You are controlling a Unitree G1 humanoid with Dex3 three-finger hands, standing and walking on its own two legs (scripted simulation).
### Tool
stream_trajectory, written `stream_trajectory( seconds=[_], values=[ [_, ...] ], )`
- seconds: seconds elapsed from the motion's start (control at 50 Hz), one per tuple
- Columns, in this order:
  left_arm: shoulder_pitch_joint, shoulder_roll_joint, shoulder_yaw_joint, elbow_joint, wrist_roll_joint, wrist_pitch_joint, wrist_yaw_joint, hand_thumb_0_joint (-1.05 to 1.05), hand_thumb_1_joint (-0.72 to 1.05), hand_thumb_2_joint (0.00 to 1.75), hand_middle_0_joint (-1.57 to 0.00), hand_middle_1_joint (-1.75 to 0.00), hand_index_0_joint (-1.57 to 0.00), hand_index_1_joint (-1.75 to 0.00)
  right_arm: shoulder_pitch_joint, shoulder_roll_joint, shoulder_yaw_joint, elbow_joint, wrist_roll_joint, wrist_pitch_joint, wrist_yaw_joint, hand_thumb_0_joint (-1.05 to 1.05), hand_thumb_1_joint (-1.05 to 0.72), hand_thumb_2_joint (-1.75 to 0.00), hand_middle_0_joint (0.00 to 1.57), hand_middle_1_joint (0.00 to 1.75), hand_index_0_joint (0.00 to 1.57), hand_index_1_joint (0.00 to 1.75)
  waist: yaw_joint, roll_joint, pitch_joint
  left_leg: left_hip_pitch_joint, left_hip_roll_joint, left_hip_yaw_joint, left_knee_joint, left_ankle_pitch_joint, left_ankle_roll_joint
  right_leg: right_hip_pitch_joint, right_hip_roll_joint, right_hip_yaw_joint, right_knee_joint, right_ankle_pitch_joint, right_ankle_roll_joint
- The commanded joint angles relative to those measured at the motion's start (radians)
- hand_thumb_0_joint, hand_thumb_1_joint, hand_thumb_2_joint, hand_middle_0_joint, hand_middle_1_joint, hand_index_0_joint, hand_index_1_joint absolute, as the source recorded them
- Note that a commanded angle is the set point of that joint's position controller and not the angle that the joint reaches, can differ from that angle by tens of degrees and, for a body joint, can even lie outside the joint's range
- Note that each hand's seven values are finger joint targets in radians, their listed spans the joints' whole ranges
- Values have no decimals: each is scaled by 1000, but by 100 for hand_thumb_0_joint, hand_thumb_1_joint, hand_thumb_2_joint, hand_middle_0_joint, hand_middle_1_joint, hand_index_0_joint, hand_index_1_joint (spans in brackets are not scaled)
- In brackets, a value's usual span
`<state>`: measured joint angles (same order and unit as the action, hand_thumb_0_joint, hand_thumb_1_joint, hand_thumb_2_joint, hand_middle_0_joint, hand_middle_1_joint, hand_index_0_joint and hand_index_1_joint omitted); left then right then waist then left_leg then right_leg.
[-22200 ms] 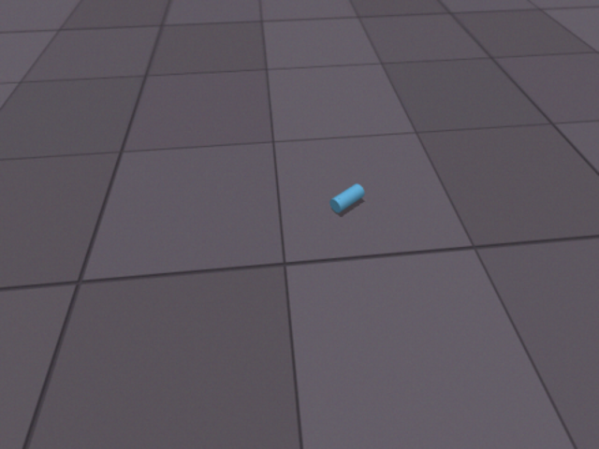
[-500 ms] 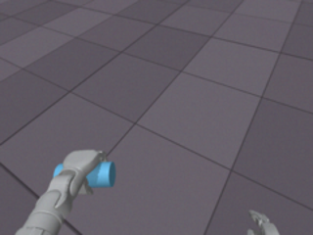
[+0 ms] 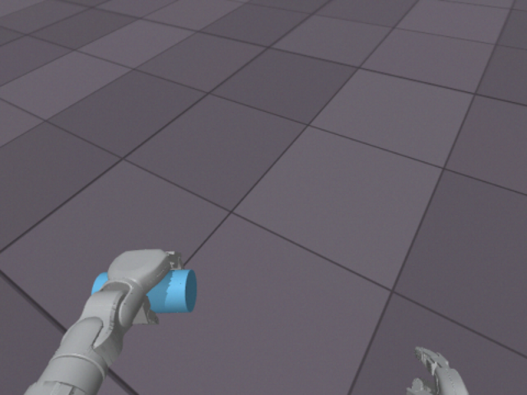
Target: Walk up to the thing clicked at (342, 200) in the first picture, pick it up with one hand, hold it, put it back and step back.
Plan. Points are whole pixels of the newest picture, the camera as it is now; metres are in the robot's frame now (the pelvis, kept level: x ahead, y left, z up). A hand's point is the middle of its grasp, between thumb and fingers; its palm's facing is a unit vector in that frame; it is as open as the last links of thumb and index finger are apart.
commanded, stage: hold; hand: left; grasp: from above
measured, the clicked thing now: (146, 291) +0.30 +0.23 -0.04
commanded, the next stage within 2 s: crouch in 0.48 s
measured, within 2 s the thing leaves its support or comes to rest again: neither
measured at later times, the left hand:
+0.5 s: hand (152, 292) +0.30 +0.22 -0.03, palm faces -0.46 -0.05 -0.89, open 9.8 cm
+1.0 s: hand (164, 305) +0.31 +0.22 -0.11, palm faces -0.45 +0.02 -0.89, open 9.8 cm
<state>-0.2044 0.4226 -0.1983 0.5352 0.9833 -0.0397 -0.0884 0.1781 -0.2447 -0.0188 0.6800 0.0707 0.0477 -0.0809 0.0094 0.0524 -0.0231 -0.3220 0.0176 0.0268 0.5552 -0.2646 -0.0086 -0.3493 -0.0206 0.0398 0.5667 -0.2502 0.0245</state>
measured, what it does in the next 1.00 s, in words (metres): stands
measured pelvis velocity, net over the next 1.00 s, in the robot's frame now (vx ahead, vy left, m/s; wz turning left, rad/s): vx -0.01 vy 0.00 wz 0.02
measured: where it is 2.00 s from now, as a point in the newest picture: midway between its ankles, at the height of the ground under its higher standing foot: outside the picture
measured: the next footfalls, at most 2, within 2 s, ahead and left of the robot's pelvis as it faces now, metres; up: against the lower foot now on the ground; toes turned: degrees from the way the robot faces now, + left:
none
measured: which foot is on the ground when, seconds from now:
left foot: down 0.00-1.00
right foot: down 0.00-1.00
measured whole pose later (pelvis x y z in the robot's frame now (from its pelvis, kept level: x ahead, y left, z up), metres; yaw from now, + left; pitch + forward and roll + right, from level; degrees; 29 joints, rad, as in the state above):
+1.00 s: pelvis -0.01 +0.00 -0.03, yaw +1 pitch +11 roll +0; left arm -0.39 0.40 -0.19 0.92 1.13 -0.14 0.18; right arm 0.19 -0.26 -0.05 0.67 0.03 0.09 -0.05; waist -0.03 0.01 -0.08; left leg -0.67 0.02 0.00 0.85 -0.37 -0.02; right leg -0.68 -0.02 0.02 0.84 -0.35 0.02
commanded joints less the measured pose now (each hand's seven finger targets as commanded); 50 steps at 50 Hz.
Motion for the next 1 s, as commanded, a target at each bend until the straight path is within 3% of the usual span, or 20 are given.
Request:
stream_trajectory(
  seconds=[0.0, 0.06, 0.1, 0.16, 0.22, 0.26, 0.3, 0.32, 0.36, 0.4, 0.52, 0.56, 0.58, 0.62, 0.68, 0.7, 0.8, 0.86, 0.94, 0.98],
  values=[
    [-301, 205, 109, -201, -11, -2, 37, 0, 61, 81, -90, -85, -95, -81, -100, -125, -42, -149, 0, -41, -4, 0, -91, -90, 20, 30, 20, 30, 7, -31, -234, 124, -33, 5, -84, 161, 18, 77, 49, -31, -99, 105, -32],
    [-321, 204, 106, -189, -10, -9, 34, 0, 60, 82, -89, -86, -94, -81, -95, -128, -40, -146, 0, -38, -6, 0, -91, -90, 20, 30, 20, 30, -7, -31, -224, 131, -29, 3, -89, 160, 19, 63, 52, -31, -101, 107, -32],
    [-301, 213, 118, -174, -10, -11, 35, 0, 61, 80, -90, -84, -95, -80, -96, -126, -42, -148, 1, -34, -6, 0, -91, -90, 20, 30, 20, 30, 1, -33, -214, 131, -30, 3, -93, 160, 19, 73, 50, -32, -108, 106, -32],
    [-336, 222, 121, -209, -5, -19, 40, 0, 60, 83, -90, -87, -94, -82, -94, -126, -42, -145, -2, -33, -7, 0, -91, -90, 20, 30, 20, 30, -1, -11, -258, 159, -34, 8, -90, 185, 19, 88, 46, -24, -109, 133, -31],
    [-343, 193, 95, -186, -8, -17, 47, 0, 60, 81, -89, -85, -94, -80, -86, -128, -42, -140, -1, -29, -8, 0, -90, -90, 20, 30, 20, 30, -14, -35, -245, 164, -29, 5, -91, 205, 20, 79, 51, -30, -106, 156, -30],
    [-318, 225, 133, -169, -7, -17, 54, 0, 59, 80, -88, -85, -93, -80, -85, -129, -45, -137, 0, -26, -8, 0, -90, -90, 20, 30, 20, 30, 1, -29, -247, 159, -31, 7, -96, 202, 19, 95, 48, -31, -112, 149, -32],
    [-332, 205, 107, -177, -2, -16, 53, 0, 61, 83, -91, -85, -95, -81, -90, -127, -45, -143, 1, -24, -7, 0, -90, -90, 20, 30, 20, 30, 0, -36, -246, 159, -33, 8, -96, 207, 20, 99, 48, -31, -117, 155, -30],
    [-292, 195, 106, -139, 3, -11, 51, 0, 61, 83, -91, -86, -95, -81, -92, -125, -44, -143, 3, -23, -7, 0, -90, -90, 20, 30, 20, 30, 3, -46, -231, 151, -34, 9, -94, 210, 21, 97, 46, -31, -117, 159, -29],
    [-330, 219, 126, -167, -5, -13, 57, 0, 61, 83, -91, -86, -95, -81, -90, -127, -45, -142, 2, -19, -7, 0, -91, -90, 20, 30, 20, 30, 5, -38, -241, 155, -35, 10, -96, 208, 21, 103, 44, -29, -122, 159, -28],
    [-283, 195, 108, -133, 1, -11, 52, 0, 62, 83, -91, -86, -95, -81, -93, -125, -45, -146, 3, -17, -6, 0, -90, -90, 20, 30, 20, 30, 1, -46, -215, 146, -34, 10, -101, 196, 21, 88, 45, -30, -123, 148, -30],
    [-336, 222, 128, -168, 1, -23, 59, 0, 61, 85, -91, -85, -95, -81, -86, -125, -47, -138, 1, -12, -8, 0, -91, -90, 20, 30, 20, 30, -4, -27, -244, 170, -34, 11, -97, 218, 21, 103, 45, -27, -121, 170, -29],
    [-351, 209, 116, -165, 1, -25, 63, 0, 67, 76, -91, -92, -99, -84, -81, -128, -49, -137, 1, -12, -8, 0, -93, -91, 20, 30, 20, 30, -5, -33, -252, 171, -31, 8, -98, 225, 20, 99, 48, -30, -119, 176, -30],
    [-360, 211, 116, -150, 8, -25, 67, 0, 59, 76, -83, -88, -91, -82, -75, -130, -50, -134, 2, -11, -8, 0, -88, -90, 20, 30, 20, 30, -12, -35, -250, 177, -31, 11, -99, 230, 21, 101, 47, -28, -118, 183, -30],
    [-305, 195, 113, -103, 9, -23, 72, 0, 55, 81, -85, -87, -89, -83, -76, -127, -52, -134, 2, -9, -7, 0, -89, -90, 20, 30, 20, 30, -4, -53, -237, 164, -35, 12, -93, 242, 23, 103, 43, -30, -118, 201, -27],
    [-291, 173, 88, -59, 13, -34, 81, 0, 55, 84, -86, -87, -90, -83, -68, -128, -51, -133, 2, -2, -6, 0, -90, -90, 20, 30, 20, 30, -17, -72, -202, 141, -32, 11, -89, 226, 24, 81, 44, -32, -116, 180, -29],
    [-289, 176, 100, -48, 15, -42, 90, 0, 55, 84, -87, -85, -91, -82, -69, -128, -54, -130, 0, 0, -5, 0, -90, -90, 20, 30, 20, 30, -12, -77, -201, 131, -33, 10, -85, 214, 23, 73, 43, -33, -113, 168, -30],
    [-342, 164, 99, 70, 54, -85, 173, 0, 59, 86, -90, -86, -94, -83, -44, -129, -55, -115, -16, 16, 5, 0, -90, -90, 20, 30, 20, 30, -41, -75, -188, 19, -36, 6, 10, 159, 19, -44, 41, -34, -24, 120, -35],
    [-450, 173, 102, 139, 108, -98, 249, 0, 59, 84, -90, -88, -94, -84, -4, -139, -67, -93, -35, 20, 16, 0, -90, -90, 20, 30, 20, 30, -60, -54, -270, -77, -37, 9, 134, 139, 15, -146, 42, -31, 88, 111, -36],
    [-546, 137, 79, 276, 157, -92, 346, 0, 58, 87, -90, -90, -94, -86, 62, -148, -86, -82, -52, 19, 34, 0, -90, -90, 20, 30, 20, 30, -82, -54, -348, -252, -34, 7, 307, 98, 14, -303, 43, -32, 244, 81, -40],
    [-629, 165, 95, 328, 173, -88, 390, 0, 60, 84, -90, -90, -95, -86, 78, -157, -95, -76, -62, 14, 41, 0, -90, -90, 20, 30, 20, 30, -87, -46, -397, -360, -33, 9, 404, 66, 19, -386, 41, -31, 320, 55, -39]
  ],
)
